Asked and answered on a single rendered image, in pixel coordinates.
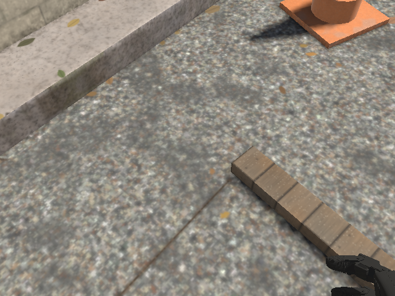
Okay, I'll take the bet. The right robot hand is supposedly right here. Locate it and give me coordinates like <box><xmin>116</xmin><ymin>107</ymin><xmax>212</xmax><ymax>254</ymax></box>
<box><xmin>326</xmin><ymin>253</ymin><xmax>395</xmax><ymax>296</ymax></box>

